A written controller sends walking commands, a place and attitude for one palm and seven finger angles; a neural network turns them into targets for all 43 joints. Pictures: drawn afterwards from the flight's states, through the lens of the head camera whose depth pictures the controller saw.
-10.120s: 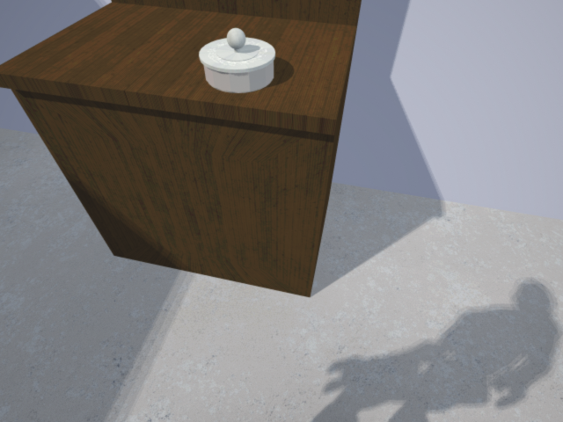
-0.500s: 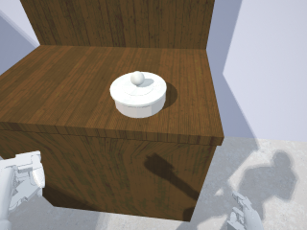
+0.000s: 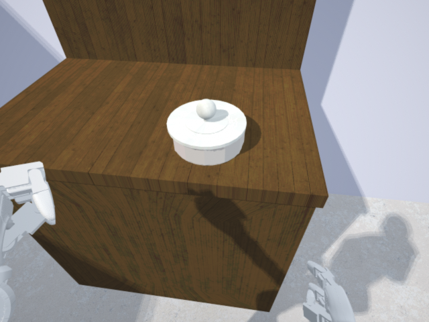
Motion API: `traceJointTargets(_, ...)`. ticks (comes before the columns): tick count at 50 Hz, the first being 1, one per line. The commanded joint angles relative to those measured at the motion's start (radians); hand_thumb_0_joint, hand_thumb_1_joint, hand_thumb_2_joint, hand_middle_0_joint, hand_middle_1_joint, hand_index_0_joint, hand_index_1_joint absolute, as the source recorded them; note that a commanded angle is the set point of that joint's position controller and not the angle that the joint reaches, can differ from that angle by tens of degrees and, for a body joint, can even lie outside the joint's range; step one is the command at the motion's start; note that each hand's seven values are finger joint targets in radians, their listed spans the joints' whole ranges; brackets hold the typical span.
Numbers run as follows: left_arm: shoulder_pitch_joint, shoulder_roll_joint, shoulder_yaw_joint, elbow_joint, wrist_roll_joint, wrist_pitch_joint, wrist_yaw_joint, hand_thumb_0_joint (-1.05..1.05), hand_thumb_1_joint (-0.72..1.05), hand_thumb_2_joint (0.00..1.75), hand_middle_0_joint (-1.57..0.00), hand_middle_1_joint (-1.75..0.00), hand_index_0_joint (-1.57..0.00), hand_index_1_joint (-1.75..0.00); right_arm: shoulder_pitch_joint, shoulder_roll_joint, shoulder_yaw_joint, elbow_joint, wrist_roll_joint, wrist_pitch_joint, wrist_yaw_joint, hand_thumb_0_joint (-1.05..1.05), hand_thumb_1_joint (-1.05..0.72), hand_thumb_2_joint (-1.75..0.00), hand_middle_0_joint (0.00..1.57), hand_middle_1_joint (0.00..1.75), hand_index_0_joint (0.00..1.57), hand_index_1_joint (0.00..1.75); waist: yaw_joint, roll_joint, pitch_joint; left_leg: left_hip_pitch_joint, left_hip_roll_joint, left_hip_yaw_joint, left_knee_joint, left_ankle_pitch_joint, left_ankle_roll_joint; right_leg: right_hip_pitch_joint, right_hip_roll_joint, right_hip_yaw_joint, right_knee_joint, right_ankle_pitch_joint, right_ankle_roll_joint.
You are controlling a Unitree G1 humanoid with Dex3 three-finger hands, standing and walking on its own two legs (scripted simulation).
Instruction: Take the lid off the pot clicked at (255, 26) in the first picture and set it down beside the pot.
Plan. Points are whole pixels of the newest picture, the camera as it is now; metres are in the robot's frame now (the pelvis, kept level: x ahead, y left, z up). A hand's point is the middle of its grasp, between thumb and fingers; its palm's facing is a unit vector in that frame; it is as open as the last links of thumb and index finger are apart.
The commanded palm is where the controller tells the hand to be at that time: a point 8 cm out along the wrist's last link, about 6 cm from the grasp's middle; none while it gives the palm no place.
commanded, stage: reach forward and open the fingers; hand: left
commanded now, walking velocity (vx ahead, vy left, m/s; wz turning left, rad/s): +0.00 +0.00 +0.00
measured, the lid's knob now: (206, 109) +0.50 +0.10 +0.16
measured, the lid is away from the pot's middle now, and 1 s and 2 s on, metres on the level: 0.00 0.00 0.00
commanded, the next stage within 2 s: move the open hand above the knob in 1.34 s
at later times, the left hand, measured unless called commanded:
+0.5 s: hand (45, 187) +0.21 +0.27 +0.21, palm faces +0.24 -0.07 -0.97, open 3.3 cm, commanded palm +0.17 +0.26 +0.27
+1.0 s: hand (57, 161) +0.24 +0.26 +0.23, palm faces +0.01 +0.02 -1.00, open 8.9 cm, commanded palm +0.20 +0.25 +0.30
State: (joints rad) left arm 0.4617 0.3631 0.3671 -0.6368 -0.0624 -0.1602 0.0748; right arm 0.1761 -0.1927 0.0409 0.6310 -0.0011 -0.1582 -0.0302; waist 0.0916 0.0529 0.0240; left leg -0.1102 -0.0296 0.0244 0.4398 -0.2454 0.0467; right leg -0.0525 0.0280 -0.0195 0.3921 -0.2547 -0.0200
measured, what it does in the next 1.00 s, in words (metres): shifts its weight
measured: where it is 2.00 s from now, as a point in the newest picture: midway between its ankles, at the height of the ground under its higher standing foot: outside the picture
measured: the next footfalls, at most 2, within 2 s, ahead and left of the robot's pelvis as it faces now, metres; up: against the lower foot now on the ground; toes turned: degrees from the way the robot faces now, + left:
none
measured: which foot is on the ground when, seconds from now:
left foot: down 0.00-1.00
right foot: down 0.00-1.00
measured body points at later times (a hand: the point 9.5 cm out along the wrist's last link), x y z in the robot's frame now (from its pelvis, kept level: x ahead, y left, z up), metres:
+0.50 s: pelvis -0.03 +0.00 +0.00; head -0.04 -0.05 +0.44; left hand +0.19 +0.27 +0.26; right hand +0.23 -0.19 -0.08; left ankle +0.00 +0.09 -0.74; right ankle -0.02 -0.11 -0.74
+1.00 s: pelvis -0.05 -0.01 +0.00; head -0.06 -0.06 +0.44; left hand +0.23 +0.25 +0.29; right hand +0.18 -0.21 -0.10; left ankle +0.00 +0.09 -0.74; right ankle -0.02 -0.11 -0.74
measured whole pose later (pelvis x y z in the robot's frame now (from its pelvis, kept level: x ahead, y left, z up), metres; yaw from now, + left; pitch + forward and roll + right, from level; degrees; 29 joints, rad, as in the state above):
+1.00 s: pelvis -0.05 -0.01 +0.00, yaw +2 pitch -3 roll +0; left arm -0.28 0.76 0.08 -0.17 0.70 0.14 -0.45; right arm 0.10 -0.30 0.05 0.61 0.06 0.08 0.00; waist 0.08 0.14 0.01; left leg -0.23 -0.05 0.00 0.43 -0.15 0.05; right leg -0.19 0.01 -0.05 0.46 -0.21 -0.03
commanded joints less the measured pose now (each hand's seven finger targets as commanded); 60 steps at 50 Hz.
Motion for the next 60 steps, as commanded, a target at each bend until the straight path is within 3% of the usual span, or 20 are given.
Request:
traceJointTargets(1, -0.137, 0.177, 0.133, -0.184, -0.016, -0.062, 0.023, 0.00, 0.90, 0.90, -1.30, -1.50, -1.30, -1.50, -0.139, -0.115, -0.046, -0.164, 0.005, -0.050, -0.010, 0.00, -0.90, -0.90, 0.20, 0.30, 0.20, 0.30, -0.009, 0.016, -0.065, 0.072, 0.062, -0.049, -0.065, 0.221, -0.032, -0.090, -0.023, 0.003, -0.055, 0.160, -0.009)
traceJointTargets(2, -0.151, 0.181, 0.138, -0.178, -0.016, -0.064, 0.024, 0.00, 0.90, 0.90, -1.30, -1.50, -1.30, -1.50, -0.140, -0.116, -0.046, -0.160, 0.004, -0.048, -0.011, 0.00, -0.90, -0.90, 0.20, 0.30, 0.20, 0.30, -0.009, 0.012, -0.055, 0.070, 0.062, -0.048, -0.066, 0.217, -0.032, -0.096, -0.023, 0.002, -0.058, 0.157, -0.009)
traceJointTargets(3, -0.166, 0.353, 0.082, -0.214, 0.326, 0.049, 0.051, 0.00, 0.88, 0.92, -1.30, -1.46, -1.30, -1.46, -0.184, -0.186, -0.033, -0.201, -0.021, 0.018, 0.001, 0.00, -0.90, -0.90, 0.20, 0.30, 0.20, 0.30, 0.017, 0.094, -0.093, -0.053, 0.046, -0.014, -0.058, 0.238, -0.050, -0.118, -0.021, -0.025, 0.024, 0.164, 0.001)
traceJointTargets(5, -0.250, 0.275, 0.050, -0.266, 0.328, 0.128, 0.064, 0.00, 0.83, 0.96, -1.29, -1.39, -1.29, -1.39, -0.217, -0.149, -0.036, -0.245, -0.004, 0.066, 0.017, 0.00, -0.90, -0.90, 0.20, 0.30, 0.20, 0.30, 0.006, 0.135, -0.072, -0.100, 0.040, -0.009, -0.061, 0.242, -0.062, -0.121, -0.020, -0.054, 0.054, 0.129, -0.015)
traceJointTargets(7, -0.188, 0.330, 0.072, -0.196, 0.452, 0.188, 0.073, 0.00, 0.79, 1.00, -1.28, -1.32, -1.28, -1.32, -0.209, -0.162, -0.046, -0.256, -0.003, 0.109, 0.032, 0.00, -0.90, -0.90, 0.20, 0.30, 0.20, 0.30, 0.030, 0.102, -0.092, -0.095, 0.038, -0.012, -0.050, 0.182, -0.049, -0.133, -0.011, -0.045, 0.055, 0.078, -0.015)
traceJointTargets(11, -0.266, 0.451, 0.083, -0.144, 0.601, 0.278, 0.042, 0.00, 0.70, 1.09, -1.26, -1.18, -1.26, -1.18, -0.261, -0.173, -0.043, -0.281, 0.018, 0.191, 0.035, 0.00, -0.90, -0.90, 0.20, 0.30, 0.20, 0.30, 0.031, -0.027, -0.170, -0.106, 0.022, -0.006, -0.008, 0.164, -0.028, -0.122, -0.011, -0.012, 0.066, 0.066, -0.009)
traceJointTargets(15, -0.403, 0.517, 0.041, -0.067, 0.700, 0.319, -0.033, 0.00, 0.59, 1.17, -1.24, -1.04, -1.24, -1.04, -0.282, -0.185, -0.042, -0.263, 0.041, 0.214, 0.041, 0.00, -0.90, -0.90, 0.20, 0.30, 0.20, 0.30, 0.019, -0.008, -0.229, -0.076, 0.017, -0.025, 0.000, 0.177, -0.023, -0.134, -0.017, -0.004, 0.060, 0.078, 0.000)
traceJointTargets(20, -0.524, 0.539, -0.025, -0.024, 0.728, 0.340, -0.148, 0.00, 0.42, 1.28, -1.20, -0.86, -1.20, -0.86, -0.307, -0.184, -0.032, -0.245, 0.055, 0.213, 0.040, 0.00, -0.90, -0.90, 0.20, 0.30, 0.20, 0.30, 0.010, 0.015, -0.236, -0.034, 0.007, -0.043, -0.014, 0.227, -0.020, -0.113, -0.019, -0.004, 0.036, 0.144, 0.007)
traceJointTargets(22, -0.598, 0.548, -0.053, 0.036, 0.737, 0.342, -0.184, 0.00, 0.35, 1.32, -1.18, -0.79, -1.18, -0.79, -0.307, -0.184, -0.028, -0.228, 0.055, 0.210, 0.031, 0.00, -0.90, -0.90, 0.20, 0.30, 0.20, 0.30, 0.001, 0.014, -0.183, -0.033, 0.008, -0.052, -0.036, 0.197, -0.017, -0.134, -0.016, -0.009, 0.014, 0.114, 0.009)
traceJointTargets(25, -0.695, 0.612, -0.038, 0.071, 0.759, 0.347, -0.243, 0.00, 0.24, 1.38, -1.15, -0.68, -1.15, -0.68, -0.316, -0.182, -0.019, -0.216, 0.055, 0.201, 0.025, 0.00, -0.90, -0.90, 0.20, 0.30, 0.20, 0.30, 0.005, 0.023, -0.189, -0.033, 0.003, -0.053, -0.047, 0.200, -0.015, -0.108, -0.014, -0.004, 0.005, 0.112, 0.003)
traceJointTargets(29, -0.729, 0.634, -0.037, 0.110, 0.774, 0.351, -0.308, 0.00, 0.09, 1.47, -1.11, -0.54, -1.11, -0.54, -0.331, -0.180, -0.015, -0.224, 0.061, 0.198, 0.030, 0.00, -0.90, -0.90, 0.20, 0.30, 0.20, 0.30, 0.008, 0.069, -0.205, -0.012, 0.001, -0.055, -0.048, 0.234, -0.017, -0.087, -0.001, 0.006, -0.006, 0.144, -0.003)
traceJointTargets(35, -0.825, 0.628, -0.091, 0.218, 0.784, 0.336, -0.403, 0.00, -0.13, 1.59, -1.04, -0.33, -1.04, -0.33, -0.311, -0.184, -0.011, -0.211, 0.054, 0.200, 0.038, 0.00, -0.90, -0.90, 0.20, 0.30, 0.20, 0.30, 0.002, 0.023, -0.207, -0.043, -0.011, -0.038, -0.065, 0.200, -0.014, -0.084, -0.014, -0.006, -0.020, 0.112, 0.003)
traceJointTargets(42, -0.993, 0.714, -0.058, 0.283, 0.784, 0.303, -0.459, 0.00, -0.38, 1.74, -0.96, -0.08, -0.96, -0.08, -0.300, -0.192, -0.014, -0.213, 0.055, 0.183, 0.024, 0.00, -0.90, -0.90, 0.20, 0.30, 0.20, 0.30, 0.004, 0.004, -0.233, -0.045, -0.019, -0.036, -0.063, 0.154, -0.002, -0.091, -0.021, 0.003, -0.025, 0.061, 0.010)
traceJointTargets(44, -0.999, 0.700, -0.063, 0.318, 0.781, 0.310, -0.468, 0.00, -0.39, 1.74, -0.95, -0.08, -0.95, -0.08, -0.298, -0.194, -0.020, -0.217, 0.064, 0.175, 0.026, 0.00, -0.90, -0.90, 0.20, 0.30, 0.20, 0.30, -0.004, 0.030, -0.237, -0.038, -0.017, -0.043, -0.054, 0.149, -0.004, -0.102, -0.011, 0.011, -0.024, 0.056, 0.006)
traceJointTargets(47, -1.051, 0.660, -0.118, 0.360, 0.772, 0.298, -0.493, 0.00, -0.39, 1.74, -0.94, -0.08, -0.94, -0.08, -0.287, -0.192, -0.019, -0.215, 0.062, 0.174, 0.027, 0.00, -0.90, -0.90, 0.20, 0.30, 0.20, 0.30, -0.003, -0.016, -0.226, -0.053, -0.023, -0.036, -0.064, 0.128, -0.002, -0.108, -0.023, -0.001, -0.024, 0.041, 0.012)
traceJointTargets(49, -1.027, 0.608, -0.149, 0.349, 0.765, 0.302, -0.502, 0.00, -0.39, 1.74, -0.93, -0.08, -0.93, -0.08, -0.291, -0.192, -0.026, -0.228, 0.073, 0.164, 0.035, 0.00, -0.90, -0.90, 0.20, 0.30, 0.20, 0.30, -0.012, 0.028, -0.231, -0.035, -0.018, -0.044, -0.059, 0.122, -0.002, -0.123, -0.013, 0.003, -0.021, 0.035, 0.007)
traceJointTargets(51, -1.094, 0.636, -0.152, 0.374, 0.778, 0.298, -0.510, 0.00, -0.40, 1.74, -0.93, -0.08, -0.93, -0.08, -0.279, -0.194, -0.025, -0.219, 0.067, 0.165, 0.031, 0.00, -0.90, -0.90, 0.20, 0.30, 0.20, 0.30, -0.007, -0.018, -0.214, -0.058, -0.019, -0.035, -0.068, 0.095, 0.000, -0.126, -0.026, -0.001, -0.021, 0.003, 0.010)
traceJointTargets(55, -1.234, 0.715, -0.114, 0.389, 0.807, 0.297, -0.507, 0.00, -0.39, 1.74, -0.92, -0.08, -0.92, -0.08, -0.283, -0.196, -0.018, -0.214, 0.063, 0.161, 0.024, 0.00, -0.90, -0.90, 0.20, 0.30, 0.20, 0.30, -0.005, -0.012, -0.238, -0.073, -0.023, -0.040, -0.068, 0.069, 0.001, -0.112, -0.031, 0.009, -0.017, -0.039, 0.007)
traceJointTargets(59, -1.252, 0.679, -0.137, 0.429, 0.799, 0.301, -0.507, 0.00, -0.39, 1.74, -0.91, -0.08, -0.91, -0.08, -0.270, -0.199, -0.027, -0.213, 0.070, 0.152, 0.024, 0.00, -0.90, -0.90, 0.20, 0.30, 0.20, 0.30, -0.009, 0.069, -0.252, -0.044, -0.018, -0.056, -0.064, 0.078, -0.002, -0.132, -0.018, 0.006, -0.006, -0.025, -0.003)
traceJointTargets(60, -1.289, 0.669, -0.160, 0.446, 0.814, 0.304, -0.514, 0.00, -0.39, 1.74, -0.91, -0.08, -0.91, -0.08, -0.268, -0.190, -0.022, -0.204, 0.066, 0.154, 0.027, 0.00, -0.90, -0.90, 0.20, 0.30, 0.20, 0.30, -0.005, 0.044, -0.256, -0.055, -0.019, -0.055, -0.074, 0.073, -0.005, -0.127, -0.028, 0.002, 0.000, -0.029, -0.004)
